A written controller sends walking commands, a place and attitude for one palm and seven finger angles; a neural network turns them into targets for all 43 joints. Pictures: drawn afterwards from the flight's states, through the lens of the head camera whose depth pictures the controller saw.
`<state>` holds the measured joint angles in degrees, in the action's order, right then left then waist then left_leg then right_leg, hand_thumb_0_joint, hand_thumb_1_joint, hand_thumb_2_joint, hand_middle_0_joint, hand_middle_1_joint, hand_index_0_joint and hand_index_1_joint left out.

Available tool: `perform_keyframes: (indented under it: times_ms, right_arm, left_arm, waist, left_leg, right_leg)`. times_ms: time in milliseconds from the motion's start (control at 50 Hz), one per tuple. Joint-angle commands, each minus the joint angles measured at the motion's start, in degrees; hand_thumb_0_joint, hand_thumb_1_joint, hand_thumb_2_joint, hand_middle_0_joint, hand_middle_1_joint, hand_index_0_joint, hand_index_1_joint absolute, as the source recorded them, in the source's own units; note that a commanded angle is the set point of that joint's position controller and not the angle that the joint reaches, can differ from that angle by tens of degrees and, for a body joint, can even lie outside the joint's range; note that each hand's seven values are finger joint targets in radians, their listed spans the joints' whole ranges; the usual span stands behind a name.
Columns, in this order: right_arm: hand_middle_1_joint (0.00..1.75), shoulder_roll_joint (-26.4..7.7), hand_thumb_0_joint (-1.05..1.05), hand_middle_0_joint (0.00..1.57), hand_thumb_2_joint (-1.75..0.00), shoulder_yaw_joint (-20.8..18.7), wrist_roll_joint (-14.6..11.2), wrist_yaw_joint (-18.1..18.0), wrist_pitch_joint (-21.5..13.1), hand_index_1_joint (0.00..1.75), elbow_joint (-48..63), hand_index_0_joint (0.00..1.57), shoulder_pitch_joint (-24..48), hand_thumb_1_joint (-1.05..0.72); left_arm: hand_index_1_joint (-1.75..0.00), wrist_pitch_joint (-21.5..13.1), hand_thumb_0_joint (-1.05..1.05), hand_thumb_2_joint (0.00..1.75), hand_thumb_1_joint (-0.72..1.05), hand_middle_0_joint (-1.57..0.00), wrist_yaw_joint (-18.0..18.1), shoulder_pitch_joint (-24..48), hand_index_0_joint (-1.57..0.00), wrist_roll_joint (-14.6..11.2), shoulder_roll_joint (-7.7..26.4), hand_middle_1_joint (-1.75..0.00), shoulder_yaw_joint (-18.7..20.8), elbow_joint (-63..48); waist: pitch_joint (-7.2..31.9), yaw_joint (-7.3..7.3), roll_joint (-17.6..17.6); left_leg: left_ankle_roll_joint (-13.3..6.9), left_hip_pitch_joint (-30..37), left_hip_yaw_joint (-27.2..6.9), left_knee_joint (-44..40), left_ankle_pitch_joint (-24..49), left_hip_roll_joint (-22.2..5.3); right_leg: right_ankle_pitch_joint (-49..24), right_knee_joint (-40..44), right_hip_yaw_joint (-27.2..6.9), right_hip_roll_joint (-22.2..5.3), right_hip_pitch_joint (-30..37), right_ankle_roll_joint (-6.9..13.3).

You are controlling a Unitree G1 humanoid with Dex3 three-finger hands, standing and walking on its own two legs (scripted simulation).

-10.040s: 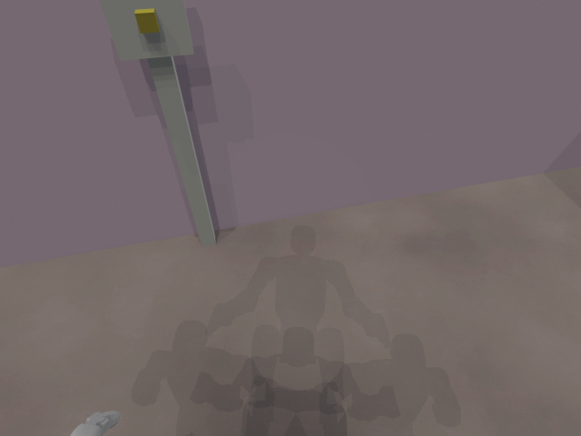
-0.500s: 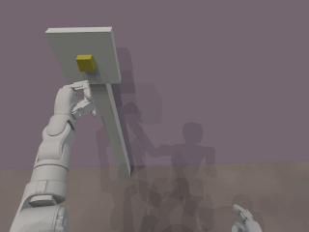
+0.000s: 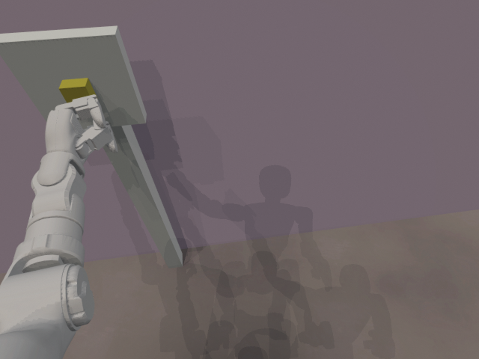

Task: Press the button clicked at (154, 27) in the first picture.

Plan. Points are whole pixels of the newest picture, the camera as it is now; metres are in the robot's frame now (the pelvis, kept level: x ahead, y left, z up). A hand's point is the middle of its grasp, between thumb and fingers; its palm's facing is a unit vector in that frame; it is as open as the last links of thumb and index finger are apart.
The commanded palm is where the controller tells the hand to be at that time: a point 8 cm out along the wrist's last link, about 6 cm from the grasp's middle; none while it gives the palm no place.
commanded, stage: aim a knuckle at the button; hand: left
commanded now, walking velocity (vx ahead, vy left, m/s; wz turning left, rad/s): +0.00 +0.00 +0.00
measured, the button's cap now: (79, 92) +0.53 +0.26 +0.17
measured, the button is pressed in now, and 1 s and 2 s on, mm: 0 0 4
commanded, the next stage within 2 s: press the button with the knuckle in 1.06 s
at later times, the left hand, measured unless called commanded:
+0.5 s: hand (100, 142) +0.44 +0.22 +0.13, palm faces +0.11 -0.99 +0.02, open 3.1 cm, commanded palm +0.41 +0.27 +0.13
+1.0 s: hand (97, 142) +0.44 +0.22 +0.13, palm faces +0.12 -0.99 +0.00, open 3.1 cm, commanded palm +0.41 +0.27 +0.13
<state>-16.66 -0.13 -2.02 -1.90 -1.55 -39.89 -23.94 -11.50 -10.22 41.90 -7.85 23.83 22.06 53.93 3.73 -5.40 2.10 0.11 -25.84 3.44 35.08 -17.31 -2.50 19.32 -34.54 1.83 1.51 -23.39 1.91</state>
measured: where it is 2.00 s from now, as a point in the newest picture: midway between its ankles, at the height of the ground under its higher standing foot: outside the picture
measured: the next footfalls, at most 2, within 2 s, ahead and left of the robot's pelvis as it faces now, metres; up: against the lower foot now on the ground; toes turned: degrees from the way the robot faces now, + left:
none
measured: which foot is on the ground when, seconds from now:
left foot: down 0.00-1.00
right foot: down 0.00-1.00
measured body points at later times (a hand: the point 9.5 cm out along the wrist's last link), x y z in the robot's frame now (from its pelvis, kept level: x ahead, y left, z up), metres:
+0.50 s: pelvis -0.01 +0.01 +0.00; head +0.03 +0.02 +0.44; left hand +0.43 +0.27 +0.14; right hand +0.09 -0.24 -0.11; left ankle +0.00 +0.12 -0.73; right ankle -0.03 -0.10 -0.73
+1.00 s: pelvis +0.00 +0.02 +0.00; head +0.03 +0.02 +0.45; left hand +0.43 +0.28 +0.13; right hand +0.04 -0.25 -0.12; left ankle +0.00 +0.12 -0.73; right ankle -0.03 -0.10 -0.73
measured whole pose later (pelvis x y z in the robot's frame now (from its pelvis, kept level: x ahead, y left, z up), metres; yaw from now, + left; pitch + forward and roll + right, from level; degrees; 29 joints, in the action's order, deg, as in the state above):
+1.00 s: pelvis +0.00 +0.02 +0.00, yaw +0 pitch +8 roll -1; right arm -15.4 0.5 -2.1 -1.5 -0.5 -37.5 -22.9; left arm -9.1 -9.3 39.2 -8.1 22.3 20.9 49.6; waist 4.3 -4.8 1.6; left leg -1.0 -27.5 3.2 37.7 -18.4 -2.2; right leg 19.4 -35.2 1.9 1.2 -24.0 0.9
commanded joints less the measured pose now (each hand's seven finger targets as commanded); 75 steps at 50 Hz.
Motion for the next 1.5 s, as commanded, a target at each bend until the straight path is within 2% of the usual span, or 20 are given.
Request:
perform_keyframes:
  times_ms: [0,80,120,160,200,300,360,420,460,540,640,700,740,920,1000,1060,1140,1220,1380,1480]
  right_arm:
    - [0.3,-8.05,0.0,0.2,-0.9,-2.37,-0.29,-0.79,-1.5,0.3,8.61,0.2,0.41,-0.9]
    - [0.3,-7.2,0.0,0.2,-0.9,-2.24,-0.31,-1.09,-1.43,0.3,9.03,0.2,1.25,-0.9]
    - [0.3,-6.81,0.0,0.2,-0.9,-2.14,-0.25,-1.28,-1.76,0.3,9.01,0.2,1.67,-0.9]
    - [0.3,-6.92,0.0,0.2,-0.9,-2.11,-0.34,-1.73,-1.98,0.3,8.17,0.2,1.61,-0.9]
    - [0.3,-6.85,0.0,0.2,-0.9,-1.74,-0.54,-1.94,-2.35,0.3,7.46,0.2,2.0,-0.9]
    - [0.3,-7.28,0.0,0.2,-0.9,-1.34,-0.64,-1.81,-2.62,0.3,6.85,0.2,1.61,-0.9]
    - [0.3,-7.49,0.0,0.2,-0.9,-1.31,-0.36,-1.53,-2.33,0.3,7.44,0.2,1.31,-0.9]
    - [0.3,-7.14,0.0,0.2,-0.9,-1.32,0.1,-1.07,-2.63,0.3,7.99,0.2,1.49,-0.9]
    - [0.3,-7.24,0.0,0.2,-0.9,-1.29,0.33,-0.87,-2.49,0.3,7.99,0.2,1.11,-0.9]
    - [0.3,-7.11,0.0,0.2,-0.9,-1.21,0.54,-0.58,-2.46,0.3,7.81,0.2,1.06,-0.9]
    - [0.3,-7.66,0.0,0.2,-0.9,-1.32,0.42,-0.93,-2.1,0.3,7.56,0.2,0.12,-0.9]
    - [0.3,-7.63,0.0,0.2,-0.9,-1.54,0.36,-0.9,-2.03,0.3,7.91,0.2,-0.34,-0.9]
    - [0.3,-7.59,0.0,0.2,-0.9,-1.69,0.39,-0.74,-1.85,0.3,8.07,0.2,-0.87,-0.9]
    - [0.3,-7.46,0.0,0.2,-0.9,-2.22,0.06,-0.43,-1.44,0.3,9.16,0.2,-0.01,-0.9]
    - [0.3,-7.03,0.0,0.2,-0.9,-1.94,-0.07,-0.65,-1.73,0.3,8.96,0.2,1.05,-0.9]
    - [0.3,-7.28,0.0,0.2,-0.9,-2.01,-0.02,-1.08,-1.98,0.3,8.87,0.2,1.47,-0.9]
    - [0.3,-6.99,0.0,0.2,-0.9,-1.43,-0.24,-1.26,-2.24,0.3,8.67,0.2,2.05,-0.9]
    - [0.3,-7.23,0.0,0.2,-0.9,-1.11,-0.32,-1.64,-2.12,0.3,8.06,0.2,2.23,-0.9]
    - [0.3,-7.25,0.0,0.2,-0.9,-0.9,0.24,-1.52,-2.58,0.3,6.89,0.2,0.45,-0.9]
    - [0.3,-7.98,0.0,0.2,-0.9,-0.99,0.68,-1.31,-2.18,0.3,6.08,0.2,-1.75,-0.9]
  left_arm:
    - [-1.5,-1.46,0.0,0.9,0.9,-1.3,-0.23,17.14,-1.3,-1.63,18.16,-1.5,5.3,-13.02]
    - [-1.5,-2.68,0.0,0.9,0.9,-1.3,0.76,22.55,-1.3,-0.89,18.58,-1.5,4.47,-21.12]
    - [-1.5,-3.88,0.0,0.9,0.9,-1.3,0.93,24.66,-1.3,-1.0,16.64,-1.5,2.64,-24.36]
    - [-1.5,-3.88,0.0,0.9,0.9,-1.3,0.62,25.94,-1.3,-1.4,16.27,-1.5,2.11,-22.64]
    - [-1.5,-2.81,0.0,0.9,0.9,-1.3,-0.21,26.6,-1.3,-2.0,12.87,-1.5,-0.59,-18.44]
    - [-1.5,0.69,0.0,0.9,0.9,-1.3,-1.28,27.12,-1.3,-1.7,8.44,-1.5,-4.45,-9.24]
    - [-1.5,0.41,0.0,0.9,0.9,-1.3,-0.3,27.38,-1.3,-1.49,9.89,-1.5,-2.8,-7.13]
    - [-1.5,-2.34,0.0,0.9,0.9,-1.3,1.36,31.18,-1.3,-0.99,10.33,-1.5,-2.15,-10.42]
    - [-1.5,-4.2,0.0,0.9,0.9,-1.3,2.48,32.24,-1.3,-0.19,13.42,-1.5,-0.16,-11.59]
    - [-1.5,-5.9,0.0,0.9,0.9,-1.3,3.52,33.9,-1.3,1.23,13.3,-1.5,-0.71,-12.27]
    - [-1.5,-4.36,0.0,0.9,0.9,-1.3,2.41,31.72,-1.3,0.78,14.74,-1.5,0.65,-8.43]
    - [-1.5,-3.47,0.0,0.9,0.9,-1.3,1.49,28.83,-1.3,0.04,14.29,-1.5,0.89,-9.47]
    - [-1.5,-3.08,0.0,0.9,0.9,-1.3,0.84,26.8,-1.3,-0.24,12.35,-1.5,-0.25,-9.1]
    - [-1.5,-1.69,0.0,0.9,0.9,-1.3,0.85,22.17,-1.3,-1.35,13.29,-1.5,1.09,-18.31]
    - [-1.5,-1.53,0.0,0.9,0.9,-1.3,1.77,25.0,-1.3,-1.2,11.66,-1.5,-0.78,-20.42]
    - [-1.5,-1.63,0.0,0.9,0.9,-1.3,2.12,25.23,-1.3,-1.38,14.3,-1.5,1.35,-21.71]
    - [-1.5,-0.38,0.0,0.9,0.9,-1.3,1.36,25.55,-1.3,-1.41,10.46,-1.5,-2.11,-17.72]
    - [-1.5,0.51,0.0,0.9,0.9,-1.3,1.07,29.49,-1.3,-1.05,11.6,-1.5,-2.16,-12.2]
    - [-1.5,-3.62,0.0,0.9,0.9,-1.3,1.07,37.7,-1.3,0.14,12.77,-1.5,-2.44,-6.24]
    - [-1.5,-3.77,0.0,0.9,0.9,-1.3,1.17,38.64,-1.3,0.99,16.8,-1.5,0.44,-0.31]
  waist:
    - [17.56,3.21,-4.13]
    - [18.1,2.2,2.22]
    - [19.82,1.48,3.58]
    - [19.33,0.48,2.05]
    - [16.72,-0.39,1.16]
    - [13.43,-0.82,-0.01]
    - [15.04,-0.26,-2.23]
    - [18.0,0.06,-0.11]
    - [20.15,0.32,0.03]
    - [20.15,0.08,3.15]
    - [20.15,0.4,0.6]
    - [21.63,1.08,2.16]
    - [20.71,0.8,-0.19]
    - [19.67,2.12,1.72]
    - [17.49,0.96,2.91]
    - [20.05,1.38,1.89]
    - [16.89,0.27,0.7]
    - [14.33,-0.31,0.06]
    - [17.93,-1.73,0.73]
    - [18.9,-1.74,-0.82]
  left_leg:
    - [-3.1,7.87,-1.17,-1.8,17.45,2.57]
    - [-3.24,11.21,-1.42,-1.55,17.3,2.4]
    - [-3.18,13.74,-1.88,-1.39,18.04,2.25]
    - [-3.17,14.37,-2.25,-1.11,17.1,1.91]
    - [-3.06,14.07,-2.59,-1.32,14.52,1.98]
    - [-2.71,12.55,-3.82,-1.41,12.17,2.0]
    - [-2.62,11.45,-4.13,-0.91,12.79,2.07]
    - [-2.37,12.92,-4.34,-0.16,14.3,2.07]
    - [-2.3,13.17,-4.72,0.32,15.28,1.94]
    - [-2.0,14.49,-5.14,0.7,16.07,1.67]
    - [-2.0,12.39,-5.09,0.04,15.5,1.57]
    - [-1.95,13.13,-4.37,0.16,17.8,1.52]
    - [-2.13,12.75,-4.52,0.28,18.74,1.35]
    - [-2.39,12.7,-3.66,-0.11,19.97,1.45]
    - [-2.35,13.17,-3.87,-0.51,17.01,1.46]
    - [-2.47,13.86,-3.8,-0.38,17.04,1.58]
    - [-2.59,12.61,-3.71,-0.35,15.09,1.82]
    - [-2.63,10.45,-3.72,-0.58,11.65,2.13]
    - [-2.55,10.87,-4.59,1.06,11.54,2.2]
    - [-2.71,7.61,-4.42,1.62,11.66,2.3]
  right_leg:
    - [-30.18,3.28,-1.68,-0.31,10.15,-2.06]
    - [-26.72,3.64,-1.93,0.05,8.0,-1.53]
    - [-25.79,3.57,-1.73,0.36,7.42,-1.28]
    - [-24.45,3.88,-1.63,0.47,6.24,-1.35]
    - [-21.73,4.56,-1.26,0.52,4.0,-1.39]
    - [-17.42,4.46,-0.04,0.19,-0.3,-1.04]
    - [-17.57,3.63,-0.05,0.05,0.19,-1.02]
    - [-18.1,2.47,-0.18,0.2,0.13,-0.9]
    - [-18.6,1.72,-0.4,0.3,0.76,-0.9]
    - [-17.78,1.05,-0.1,0.62,-1.01,-0.65]
    - [-18.13,1.26,0.15,0.83,0.85,-0.53]
    - [-20.41,1.35,0.02,0.81,1.75,-0.66]
    - [-20.85,1.42,0.3,1.16,1.75,-0.61]
    - [-22.93,1.85,-0.06,1.06,3.52,-0.66]
    - [-20.24,2.49,0.07,1.07,1.84,-0.69]
    - [-21.13,2.46,-0.45,0.92,3.63,-0.76]
    - [-20.16,2.88,-0.27,0.71,2.34,-0.8]
    - [-17.78,3.55,-0.63,0.19,0.86,-1.05]
    - [-17.05,2.34,-1.03,0.14,-0.93,-1.14]
    - [-18.22,1.66,-1.33,0.13,-0.19,-1.44]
